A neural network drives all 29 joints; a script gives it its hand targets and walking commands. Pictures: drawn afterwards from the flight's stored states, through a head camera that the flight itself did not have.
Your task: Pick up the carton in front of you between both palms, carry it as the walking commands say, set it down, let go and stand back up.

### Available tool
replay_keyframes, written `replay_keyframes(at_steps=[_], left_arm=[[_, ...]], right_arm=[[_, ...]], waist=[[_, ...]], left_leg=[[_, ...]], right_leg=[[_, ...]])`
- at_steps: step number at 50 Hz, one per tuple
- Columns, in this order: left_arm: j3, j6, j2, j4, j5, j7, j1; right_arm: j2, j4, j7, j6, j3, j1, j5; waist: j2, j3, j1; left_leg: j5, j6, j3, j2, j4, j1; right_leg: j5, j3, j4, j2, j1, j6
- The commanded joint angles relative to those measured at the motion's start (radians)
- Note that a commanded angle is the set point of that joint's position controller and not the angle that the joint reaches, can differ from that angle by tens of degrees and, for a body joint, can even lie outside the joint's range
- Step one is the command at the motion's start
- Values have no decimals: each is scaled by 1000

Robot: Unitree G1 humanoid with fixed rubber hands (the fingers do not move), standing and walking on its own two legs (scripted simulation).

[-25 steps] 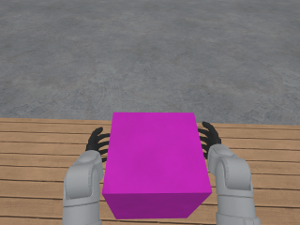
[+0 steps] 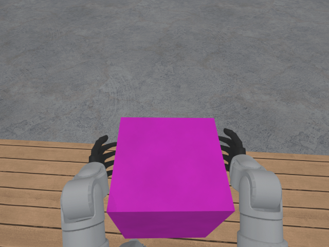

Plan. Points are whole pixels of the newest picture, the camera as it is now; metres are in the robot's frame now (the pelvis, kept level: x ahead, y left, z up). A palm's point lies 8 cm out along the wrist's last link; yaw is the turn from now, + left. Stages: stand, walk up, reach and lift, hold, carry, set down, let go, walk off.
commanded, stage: carry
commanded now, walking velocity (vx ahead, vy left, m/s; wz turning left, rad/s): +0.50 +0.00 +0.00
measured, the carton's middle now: (166, 182) +0.27 +0.02 +0.01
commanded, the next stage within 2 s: none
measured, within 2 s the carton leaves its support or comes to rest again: neither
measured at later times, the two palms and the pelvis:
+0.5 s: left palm (119, 77) +0.60 +0.17 +0.08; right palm (212, 74) +0.59 -0.13 +0.09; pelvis +0.33 +0.03 +0.00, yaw -3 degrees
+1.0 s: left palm (141, 17) +1.01 +0.13 +0.11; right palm (208, 15) +1.01 -0.17 +0.11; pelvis +0.64 -0.02 -0.01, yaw -2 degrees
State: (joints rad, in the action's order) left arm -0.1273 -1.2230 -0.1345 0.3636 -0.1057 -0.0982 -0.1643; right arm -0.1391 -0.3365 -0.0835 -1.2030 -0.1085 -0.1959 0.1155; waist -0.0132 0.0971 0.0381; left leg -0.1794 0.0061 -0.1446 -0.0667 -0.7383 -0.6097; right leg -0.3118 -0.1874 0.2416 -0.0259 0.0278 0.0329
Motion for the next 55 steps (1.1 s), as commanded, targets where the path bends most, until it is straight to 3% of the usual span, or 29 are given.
replay_keyframes(at_steps=[1, 3, 5, 6, 7, 8, 9, 10, 11, 12, 13, 15, 22, 28, 30, 31, 32, 33, 34, 35, 37, 38, 39, 42, 47, 50, 52, 54, 55], left_arm=[[730, 2, -881, 48, 435, 297, -452], [731, 8, -875, 63, 431, 297, -449], [732, 10, -863, 75, 426, 296, -442], [733, 12, -854, 78, 422, 296, -440], [733, 12, -844, 77, 417, 297, -446], [747, 8, -860, 96, 421, 296, -454], [747, 15, -859, 78, 412, 295, -450], [752, 26, -888, 73, 407, 294, -457], [749, 39, -913, 72, 403, 294, -459], [749, 49, -937, 65, 401, 291, -445], [751, 58, -957, 56, 397, 287, -426], [752, 75, -968, 35, 376, 276, -373], [781, 81, -912, 93, 370, 245, -389], [764, 24, -741, 89, 414, 230, -594], [737, 7, -703, 34, 424, 225, -666], [715, 2, -691, -5, 427, 223, -685], [689, -3, -679, -45, 426, 222, -714], [664, -11, -665, -83, 426, 221, -736], [644, -6, -651, -119, 429, 221, -795], [650, -12, -696, -143, 452, 226, -823], [663, 0, -799, -148, 497, 235, -955], [675, 9, -834, -142, 515, 238, -1032], [675, 17, -862, -150, 529, 237, -1085], [655, 31, -889, -187, 535, 232, -1165], [598, 35, -889, -289, 502, 224, -1183], [567, 34, -901, -327, 479, 223, -1185], [553, 32, -916, -341, 464, 223, -1169], [553, 32, -935, -348, 452, 224, -1146], [559, 31, -945, -352, 449, 225, -1148]], right_arm=[[-937, 5, 214, 1, 703, -329, -343], [-934, -21, 217, 4, 711, -340, -356], [-930, -23, 223, 6, 710, -333, -361], [-927, -20, 228, 7, 710, -325, -361], [-928, -17, 233, 5, 707, -307, -358], [-916, 16, 240, 15, 699, -316, -357], [-945, 14, 246, 18, 715, -307, -381], [-963, -7, 251, 27, 727, -329, -396], [-990, -17, 256, 34, 739, -349, -406], [-1012, -28, 260, 41, 748, -358, -419], [-1022, -38, 262, 47, 757, -370, -429], [-1013, -42, 270, 53, 762, -344, -439], [-908, -75, 283, 47, 750, -319, -437], [-746, -35, 238, 6, 708, -477, -417], [-708, 6, 221, -9, 691, -570, -412], [-694, 26, 214, -17, 684, -611, -413], [-682, 49, 208, -25, 676, -656, -414], [-673, 70, 203, -33, 666, -709, -417], [-707, 85, 204, -42, 667, -758, -436], [-722, 117, 200, -40, 648, -799, -436], [-809, 157, 196, -30, 637, -884, -452], [-839, 177, 194, -24, 631, -918, -454], [-863, 201, 190, -18, 626, -948, -453], [-896, 255, 176, 4, 620, -1014, -448], [-916, 336, 164, 15, 590, -1067, -448], [-943, 358, 171, 11, 574, -1098, -456], [-959, 367, 179, 6, 565, -1095, -457], [-974, 375, 190, 2, 554, -1081, -456], [-977, 391, 195, 3, 550, -1063, -452]], waist=[[-151, 86, -14], [-166, 93, -19], [-155, 171, -38], [-112, 228, -56], [-25, 283, -81], [264, 356, -62], [239, 316, -59], [195, 296, -62], [93, 295, -58], [37, 275, -55], [48, 286, -50], [87, 280, -49], [143, 144, -55], [170, 46, -63], [176, 90, -51], [160, 145, -20], [92, 220, 15], [-45, 303, 50], [-363, 349, 37], [-273, 343, 25], [-55, 319, 14], [-12, 315, -3], [-18, 327, -12], [-70, 338, -10], [-84, 305, 8], [-79, 250, 21], [-125, 242, 25], [-150, 299, -15], [-117, 344, -58]], left_leg=[[105, 14, -88, 52, 177, 37], [179, 36, -108, 68, 220, 167], [153, 47, -160, 120, 266, 397], [100, 44, -157, 111, 289, 578], [-71, 63, 64, -50, 310, 747], [-225, 229, 618, -352, 444, 925], [-124, 250, 695, -366, 535, 883], [34, 236, 582, -340, 521, 837], [150, 203, 466, -315, 489, 790], [216, 174, 377, -287, 489, 719], [201, 142, 306, -261, 502, 686], [207, 129, 227, -237, 521, 665], [333, 127, 69, -178, 554, 709], [420, 125, 6, -152, 494, 696], [573, 105, -31, -148, 369, 678], [634, 83, -79, -124, 227, 644], [555, 57, -101, -77, 17, 564], [293, 37, -73, -37, -257, 397], [-240, 6, 5, 145, -544, 51], [-303, 37, 140, 98, -690, -41], [-220, 75, 174, 17, -690, -66], [-177, 76, 175, -13, -620, -58], [-149, 71, 166, -21, -575, -28], [-113, 52, 126, -12, -473, -55], [-33, 33, 71, -6, -245, -176], [101, 30, 8, 42, 63, -54], [149, 41, -33, 78, 179, 40], [206, 81, -32, 90, 205, 180], [235, 87, -63, 117, 290, 327]], right_leg=[[650, 69, -34, -188, -115, 68], [779, 38, 17, -194, -100, 51], [872, -39, 221, -173, -74, 19], [766, -58, 396, -140, 4, -1], [490, -37, 634, -116, 164, -21], [19, 23, 936, 24, 486, -61], [-140, 157, 1071, 17, 584, -34], [-111, 194, 1116, -29, 610, -10], [-67, 205, 1083, -69, 604, 6], [-22, 203, 1007, -95, 587, 8], [15, 196, 941, -106, 557, 3], [44, 151, 841, -89, 543, -9], [201, 39, 500, -63, 644, -40], [284, -13, 333, -15, 567, 20], [260, -38, 310, 20, 403, 40], [233, -79, 280, 61, 255, 42], [160, -74, 261, 70, 76, 35], [16, 201, 229, -123, -95, 56], [-95, 733, 55, -347, -291, 221], [-29, 753, 4, -377, -265, 234], [218, 528, 91, -311, -152, 191], [264, 450, 100, -292, -99, 168], [252, 395, 89, -276, -64, 151], [311, 301, 81, -246, -62, 162], [510, 216, 141, -213, -161, 178], [593, 130, 137, -144, -111, 143], [675, 96, 156, -137, -119, 120], [821, 54, 290, -145, -132, 85], [831, 9, 431, -117, -109, 55]])
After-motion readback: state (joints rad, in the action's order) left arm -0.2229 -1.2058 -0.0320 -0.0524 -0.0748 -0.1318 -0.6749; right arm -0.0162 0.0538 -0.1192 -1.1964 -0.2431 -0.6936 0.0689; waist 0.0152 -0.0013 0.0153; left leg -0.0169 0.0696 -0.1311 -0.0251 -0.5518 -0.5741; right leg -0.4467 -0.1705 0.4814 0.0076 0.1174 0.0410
